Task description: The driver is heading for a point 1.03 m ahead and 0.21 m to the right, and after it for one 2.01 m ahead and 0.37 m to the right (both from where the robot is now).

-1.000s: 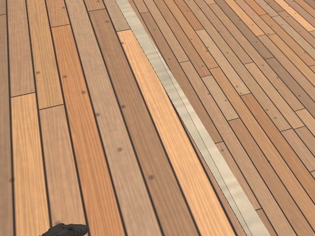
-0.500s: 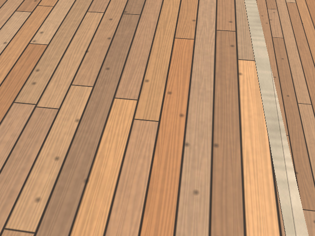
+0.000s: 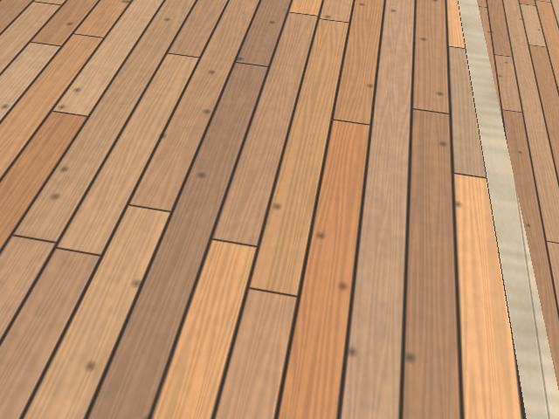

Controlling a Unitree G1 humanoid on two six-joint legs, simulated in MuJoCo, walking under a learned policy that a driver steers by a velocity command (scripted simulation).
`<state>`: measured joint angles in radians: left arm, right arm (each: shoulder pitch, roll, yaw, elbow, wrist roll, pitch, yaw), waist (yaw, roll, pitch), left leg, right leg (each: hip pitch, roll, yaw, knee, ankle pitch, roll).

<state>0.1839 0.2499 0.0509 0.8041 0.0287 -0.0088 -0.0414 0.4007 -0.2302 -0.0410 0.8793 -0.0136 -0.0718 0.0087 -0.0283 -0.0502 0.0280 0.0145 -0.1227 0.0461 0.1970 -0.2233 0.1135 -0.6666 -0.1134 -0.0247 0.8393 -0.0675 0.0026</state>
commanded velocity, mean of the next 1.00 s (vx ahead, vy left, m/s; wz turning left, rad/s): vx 0.50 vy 0.00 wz -0.28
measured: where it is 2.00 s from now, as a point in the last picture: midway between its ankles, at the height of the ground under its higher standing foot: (369, 249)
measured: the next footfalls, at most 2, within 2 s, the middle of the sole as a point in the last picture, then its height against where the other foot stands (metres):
right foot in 0.20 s outside the picture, level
left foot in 0.72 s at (278, 377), level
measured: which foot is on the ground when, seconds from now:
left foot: down 0.00-0.22, up 0.24-0.70, down 0.72-1.00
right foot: up 0.00-0.18, down 0.20-0.74, up 0.76-1.00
